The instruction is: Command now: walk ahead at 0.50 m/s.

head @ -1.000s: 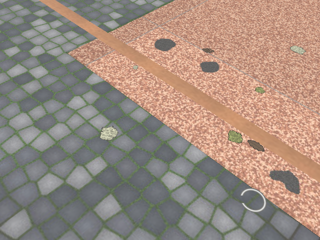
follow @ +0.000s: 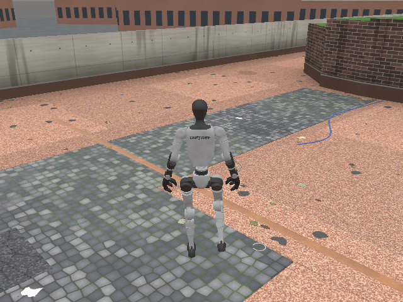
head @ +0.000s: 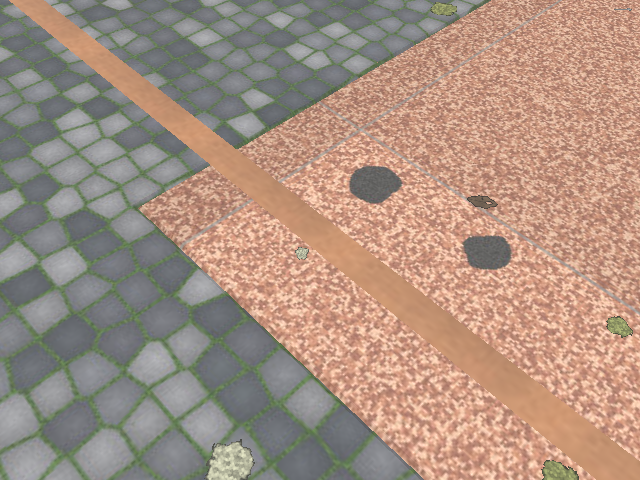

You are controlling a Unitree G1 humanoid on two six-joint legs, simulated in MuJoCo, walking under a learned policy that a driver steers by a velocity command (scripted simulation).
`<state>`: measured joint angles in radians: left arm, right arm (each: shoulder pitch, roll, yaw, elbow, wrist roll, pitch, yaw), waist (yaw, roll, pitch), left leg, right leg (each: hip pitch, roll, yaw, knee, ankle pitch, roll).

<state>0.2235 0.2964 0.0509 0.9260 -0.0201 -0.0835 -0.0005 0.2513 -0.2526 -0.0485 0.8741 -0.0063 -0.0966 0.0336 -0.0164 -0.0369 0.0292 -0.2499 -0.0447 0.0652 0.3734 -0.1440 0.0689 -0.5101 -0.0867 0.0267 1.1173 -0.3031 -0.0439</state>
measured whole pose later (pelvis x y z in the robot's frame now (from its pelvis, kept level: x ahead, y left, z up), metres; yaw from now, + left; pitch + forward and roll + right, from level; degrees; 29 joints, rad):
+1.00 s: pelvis +0.56 -0.01 -0.02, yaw +12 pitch +2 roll -1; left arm 0.26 0.28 0.05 0.93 -0.01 -0.08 0.00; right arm 0.12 -0.28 -0.07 0.75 0.02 -0.06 0.04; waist 0.02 0.01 0.05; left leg -0.46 -0.06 0.04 0.60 -0.17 0.10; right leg -0.22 -0.03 -0.03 1.11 -0.46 0.00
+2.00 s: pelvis +1.01 +0.16 -0.01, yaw +32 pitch +2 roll -1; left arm 0.26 0.31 0.05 0.88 -0.02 -0.01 0.01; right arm 0.07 -0.24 -0.04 0.64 -0.02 -0.03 0.00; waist 0.05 -0.02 0.05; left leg -0.42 0.03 0.06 0.50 -0.12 0.02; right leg -0.44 -0.05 0.02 1.10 -0.58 0.07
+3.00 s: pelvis +1.08 +0.18 +0.00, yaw -2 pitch +2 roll -1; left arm 0.20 0.35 0.10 0.65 -0.02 0.06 0.02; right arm 0.14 -0.26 -0.07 0.77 -0.01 0.01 -0.03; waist -0.01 -0.04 0.06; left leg -0.22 0.03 0.02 0.43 -0.23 0.01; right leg -0.50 0.03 0.09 1.03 -0.43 0.09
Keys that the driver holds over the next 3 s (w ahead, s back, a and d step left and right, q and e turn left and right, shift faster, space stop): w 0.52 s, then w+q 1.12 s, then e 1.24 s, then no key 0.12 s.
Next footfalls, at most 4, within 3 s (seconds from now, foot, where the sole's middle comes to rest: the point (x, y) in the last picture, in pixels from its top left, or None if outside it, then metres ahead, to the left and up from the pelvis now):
0.36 right None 0.38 -0.16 -0.78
0.92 left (278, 392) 0.68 0.09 -0.78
1.40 right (327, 273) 1.00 -0.03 -0.78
1.86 left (190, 254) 1.06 0.33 -0.78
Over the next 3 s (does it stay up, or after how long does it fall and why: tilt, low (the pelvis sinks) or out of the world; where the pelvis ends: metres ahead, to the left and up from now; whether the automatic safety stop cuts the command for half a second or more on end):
stays up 1.08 0.18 0.00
